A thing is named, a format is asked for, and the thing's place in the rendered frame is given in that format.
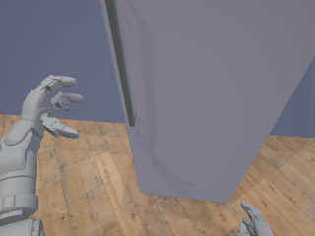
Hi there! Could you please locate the left robot upper arm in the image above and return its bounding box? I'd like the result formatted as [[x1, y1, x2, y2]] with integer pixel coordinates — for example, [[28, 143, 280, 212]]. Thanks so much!
[[0, 218, 45, 236]]

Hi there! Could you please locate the robot right hand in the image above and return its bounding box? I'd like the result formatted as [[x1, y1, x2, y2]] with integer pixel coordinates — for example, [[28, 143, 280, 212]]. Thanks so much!
[[236, 201, 274, 236]]

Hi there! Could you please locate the fridge door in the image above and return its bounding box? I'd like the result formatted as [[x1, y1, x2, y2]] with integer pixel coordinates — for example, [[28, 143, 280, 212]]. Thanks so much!
[[100, 0, 315, 204]]

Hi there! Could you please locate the robot left hand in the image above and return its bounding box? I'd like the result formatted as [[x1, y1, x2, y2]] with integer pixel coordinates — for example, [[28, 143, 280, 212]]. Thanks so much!
[[20, 75, 84, 139]]

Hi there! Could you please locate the robot left forearm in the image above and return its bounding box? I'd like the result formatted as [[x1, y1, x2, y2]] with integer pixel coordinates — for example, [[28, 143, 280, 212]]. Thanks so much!
[[0, 120, 44, 226]]

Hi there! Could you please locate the handle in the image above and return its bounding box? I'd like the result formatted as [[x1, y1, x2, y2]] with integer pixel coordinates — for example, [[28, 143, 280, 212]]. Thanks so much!
[[105, 0, 137, 127]]

